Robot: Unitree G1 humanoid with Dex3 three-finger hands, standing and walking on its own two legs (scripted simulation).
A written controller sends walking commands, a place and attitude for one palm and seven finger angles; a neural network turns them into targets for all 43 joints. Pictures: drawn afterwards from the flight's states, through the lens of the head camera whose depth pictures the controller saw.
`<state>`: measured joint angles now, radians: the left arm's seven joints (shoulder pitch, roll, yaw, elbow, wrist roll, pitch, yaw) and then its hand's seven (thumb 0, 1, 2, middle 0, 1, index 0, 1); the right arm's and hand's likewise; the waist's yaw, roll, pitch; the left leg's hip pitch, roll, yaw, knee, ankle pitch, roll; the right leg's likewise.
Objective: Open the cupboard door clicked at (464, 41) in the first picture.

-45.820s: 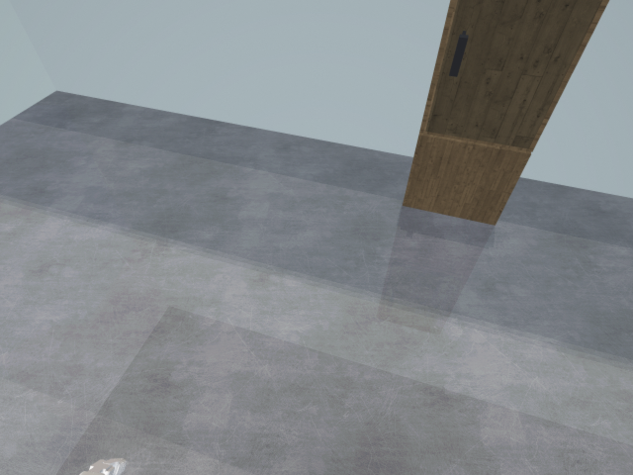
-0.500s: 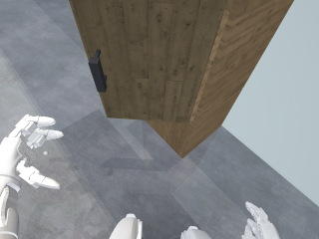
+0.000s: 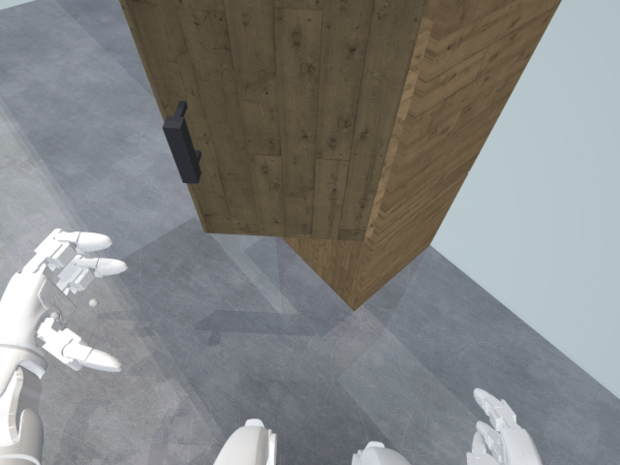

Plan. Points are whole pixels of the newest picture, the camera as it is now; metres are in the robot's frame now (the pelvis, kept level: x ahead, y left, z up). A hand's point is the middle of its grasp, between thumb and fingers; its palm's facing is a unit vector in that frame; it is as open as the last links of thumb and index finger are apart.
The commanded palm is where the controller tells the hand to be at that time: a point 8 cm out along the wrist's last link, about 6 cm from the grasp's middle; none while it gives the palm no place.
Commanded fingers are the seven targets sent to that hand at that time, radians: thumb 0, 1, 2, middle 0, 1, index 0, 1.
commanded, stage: move the hooked fingers beside the handle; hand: left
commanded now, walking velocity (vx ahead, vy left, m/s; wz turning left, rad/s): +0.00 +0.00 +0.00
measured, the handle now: (186, 142) +0.58 +0.24 +0.04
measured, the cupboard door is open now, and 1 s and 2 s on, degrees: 46 46 46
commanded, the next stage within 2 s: none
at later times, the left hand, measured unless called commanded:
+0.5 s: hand (115, 249) +0.36 +0.27 +0.06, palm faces +0.01 -1.00 -0.03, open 14.0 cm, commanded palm +0.34 +0.32 +0.05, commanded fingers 0.00 -0.50 0.30 -0.30 -1.20 -0.30 -1.20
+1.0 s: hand (131, 204) +0.44 +0.28 +0.05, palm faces +0.01 -1.00 -0.01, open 14.0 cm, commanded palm +0.42 +0.33 +0.04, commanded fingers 0.00 -0.50 0.30 -0.30 -1.20 -0.30 -1.20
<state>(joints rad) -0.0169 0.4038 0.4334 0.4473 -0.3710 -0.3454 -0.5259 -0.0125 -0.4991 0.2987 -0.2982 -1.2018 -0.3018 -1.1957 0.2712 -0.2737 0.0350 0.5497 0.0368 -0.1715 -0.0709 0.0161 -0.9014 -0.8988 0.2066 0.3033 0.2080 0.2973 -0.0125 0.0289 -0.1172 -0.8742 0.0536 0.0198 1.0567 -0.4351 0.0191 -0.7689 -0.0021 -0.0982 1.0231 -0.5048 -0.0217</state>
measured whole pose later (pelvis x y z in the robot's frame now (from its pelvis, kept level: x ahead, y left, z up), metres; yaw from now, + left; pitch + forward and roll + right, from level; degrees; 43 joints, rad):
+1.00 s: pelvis -0.01 +0.00 -0.02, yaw -2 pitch +21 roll -3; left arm -0.67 0.62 0.52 1.09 -0.20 -0.40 -0.52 -0.01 -0.50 0.30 -0.30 -1.20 -0.30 -1.20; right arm 0.33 -0.29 0.04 0.62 0.02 -0.04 -0.06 0.01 -0.90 -0.90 0.21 0.30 0.21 0.30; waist -0.10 0.02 -0.12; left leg -1.06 0.07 0.02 1.15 -0.46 0.03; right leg -0.96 0.01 -0.09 1.11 -0.51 -0.02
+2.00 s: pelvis +0.00 +0.03 -0.03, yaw -4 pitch +28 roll -7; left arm -0.98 0.83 0.58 1.22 -0.08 -0.32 -0.48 -0.01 -0.50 0.30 -0.30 -1.20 -0.30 -1.20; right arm 0.38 -0.28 0.08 0.62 -0.01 0.08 -0.03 0.01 -0.90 -0.90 0.21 0.30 0.21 0.30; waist -0.20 0.03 -0.10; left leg -1.25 0.09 0.01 1.22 -0.48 0.05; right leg -1.11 0.03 -0.10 1.12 -0.50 0.01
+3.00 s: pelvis +0.00 +0.02 -0.03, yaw -4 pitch +27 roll -6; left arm -0.94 0.75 0.54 1.20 -0.10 -0.35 -0.43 -0.01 -0.50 0.30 -0.30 -1.20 -0.30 -1.20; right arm 0.37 -0.28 0.07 0.62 0.00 0.07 -0.03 0.01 -0.90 -0.90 0.21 0.30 0.21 0.30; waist -0.19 0.03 -0.10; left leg -1.22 0.09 0.01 1.23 -0.48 0.04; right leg -1.10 0.04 -0.09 1.13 -0.51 0.00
